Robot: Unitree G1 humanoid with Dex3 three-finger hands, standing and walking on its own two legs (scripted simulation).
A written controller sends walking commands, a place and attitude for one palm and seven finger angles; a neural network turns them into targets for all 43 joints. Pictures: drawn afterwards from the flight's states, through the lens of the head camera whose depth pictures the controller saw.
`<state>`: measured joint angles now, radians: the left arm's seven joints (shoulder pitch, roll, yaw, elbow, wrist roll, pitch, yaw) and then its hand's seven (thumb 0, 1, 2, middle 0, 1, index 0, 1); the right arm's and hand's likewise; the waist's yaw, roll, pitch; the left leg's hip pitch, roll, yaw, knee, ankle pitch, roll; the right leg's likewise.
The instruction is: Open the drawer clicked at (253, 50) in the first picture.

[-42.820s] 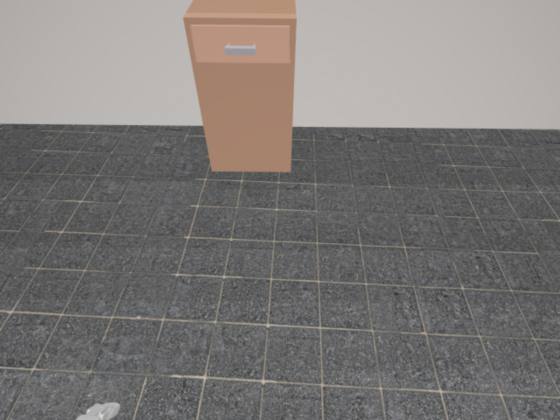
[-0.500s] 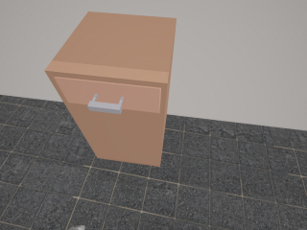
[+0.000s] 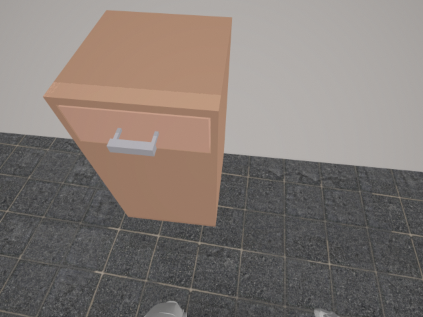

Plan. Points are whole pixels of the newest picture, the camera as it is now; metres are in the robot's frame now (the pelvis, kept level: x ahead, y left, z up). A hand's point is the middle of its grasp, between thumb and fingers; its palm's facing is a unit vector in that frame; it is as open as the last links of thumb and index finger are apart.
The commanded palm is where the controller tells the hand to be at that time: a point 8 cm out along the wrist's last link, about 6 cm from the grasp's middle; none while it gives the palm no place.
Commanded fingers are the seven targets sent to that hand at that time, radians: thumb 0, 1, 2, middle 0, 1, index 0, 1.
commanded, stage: come to a stop and stand still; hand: left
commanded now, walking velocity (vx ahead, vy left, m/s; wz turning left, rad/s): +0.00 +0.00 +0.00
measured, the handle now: (134, 140) +0.52 +0.26 -0.07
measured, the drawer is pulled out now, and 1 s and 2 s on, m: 0.00 0.00 0.00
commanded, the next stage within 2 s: look again from close up in 0.54 s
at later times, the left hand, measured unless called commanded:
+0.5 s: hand out of the picture +0.04 +0.16 -0.15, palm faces +0.00 -0.98 -0.21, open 7.3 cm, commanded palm none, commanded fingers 0.00 0.90 0.90 -0.20 -0.30 -0.20 -0.30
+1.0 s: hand out of the picture +0.04 +0.18 -0.16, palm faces +0.00 -0.97 -0.23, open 7.3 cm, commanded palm none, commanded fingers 0.00 0.90 0.90 -0.20 -0.30 -0.20 -0.30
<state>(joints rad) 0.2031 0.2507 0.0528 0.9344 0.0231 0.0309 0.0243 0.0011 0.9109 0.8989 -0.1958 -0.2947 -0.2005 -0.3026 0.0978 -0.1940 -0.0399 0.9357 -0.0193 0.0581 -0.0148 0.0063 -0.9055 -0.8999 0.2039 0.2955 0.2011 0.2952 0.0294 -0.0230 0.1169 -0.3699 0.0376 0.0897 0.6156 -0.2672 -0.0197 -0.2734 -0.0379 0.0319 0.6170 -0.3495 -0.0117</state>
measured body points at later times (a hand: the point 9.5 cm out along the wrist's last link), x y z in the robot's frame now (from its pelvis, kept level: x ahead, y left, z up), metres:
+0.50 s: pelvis +0.00 -0.02 +0.02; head +0.02 -0.02 +0.47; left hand +0.04 +0.22 -0.13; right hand +0.00 -0.25 -0.14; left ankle +0.00 +0.12 -0.72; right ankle -0.02 -0.12 -0.72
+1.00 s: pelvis +0.02 +0.00 +0.01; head +0.03 -0.01 +0.46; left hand +0.04 +0.24 -0.14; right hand +0.03 -0.22 -0.15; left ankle +0.00 +0.12 -0.72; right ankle -0.02 -0.12 -0.72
